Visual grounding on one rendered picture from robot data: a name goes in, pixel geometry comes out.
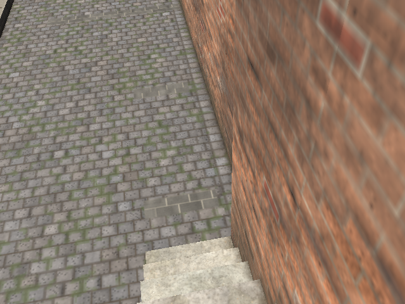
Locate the stairs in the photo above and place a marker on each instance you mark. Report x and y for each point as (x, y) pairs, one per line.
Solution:
(205, 272)

